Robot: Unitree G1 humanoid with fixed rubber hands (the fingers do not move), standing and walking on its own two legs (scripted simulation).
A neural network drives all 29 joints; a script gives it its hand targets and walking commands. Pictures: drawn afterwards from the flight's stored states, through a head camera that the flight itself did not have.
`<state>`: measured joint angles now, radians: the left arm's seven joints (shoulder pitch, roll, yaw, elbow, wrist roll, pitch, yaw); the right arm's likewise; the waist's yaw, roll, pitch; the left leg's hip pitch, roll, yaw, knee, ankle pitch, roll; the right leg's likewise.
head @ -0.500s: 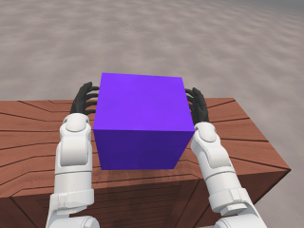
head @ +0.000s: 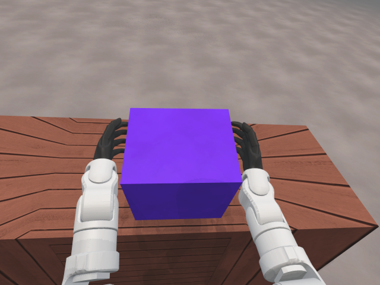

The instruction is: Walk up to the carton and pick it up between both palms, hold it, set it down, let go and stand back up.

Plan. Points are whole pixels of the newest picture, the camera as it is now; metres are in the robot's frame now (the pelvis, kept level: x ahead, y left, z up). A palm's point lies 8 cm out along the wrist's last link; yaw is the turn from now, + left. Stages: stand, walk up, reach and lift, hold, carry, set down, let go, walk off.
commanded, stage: set down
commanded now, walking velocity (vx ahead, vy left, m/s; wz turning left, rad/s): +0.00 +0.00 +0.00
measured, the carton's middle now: (179, 167) +0.36 +0.03 +0.08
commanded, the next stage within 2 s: none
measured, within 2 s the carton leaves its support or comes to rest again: neither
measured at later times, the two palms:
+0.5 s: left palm (106, 162) +0.34 +0.19 +0.10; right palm (243, 162) +0.37 -0.11 +0.11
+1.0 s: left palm (108, 167) +0.36 +0.19 +0.07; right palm (237, 161) +0.39 -0.10 +0.09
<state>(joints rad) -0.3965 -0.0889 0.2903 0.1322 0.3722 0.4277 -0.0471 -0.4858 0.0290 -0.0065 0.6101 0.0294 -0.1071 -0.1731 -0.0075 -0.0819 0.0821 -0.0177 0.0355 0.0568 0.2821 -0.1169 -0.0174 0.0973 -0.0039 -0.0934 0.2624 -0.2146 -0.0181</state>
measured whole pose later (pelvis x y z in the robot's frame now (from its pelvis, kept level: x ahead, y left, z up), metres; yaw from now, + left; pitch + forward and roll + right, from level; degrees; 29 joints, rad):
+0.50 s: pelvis +0.00 +0.00 +0.00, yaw -1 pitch -5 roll +0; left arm -0.46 -0.11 0.36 0.35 0.37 0.29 -0.03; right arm -0.55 0.05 -0.13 0.79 -0.08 -0.20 -0.14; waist 0.05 -0.07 0.05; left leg -0.07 0.04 0.08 0.26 -0.10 -0.02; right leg 0.03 0.00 -0.08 0.25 -0.19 -0.02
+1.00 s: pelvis +0.01 +0.00 +0.00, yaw -2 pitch -1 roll +0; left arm -0.52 -0.11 0.46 0.60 0.36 0.10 0.00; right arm -0.65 0.08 -0.31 0.97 -0.21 -0.26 -0.09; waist 0.09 -0.05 0.01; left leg -0.14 0.05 0.10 0.26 -0.10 -0.02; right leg -0.05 0.01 -0.07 0.25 -0.19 -0.02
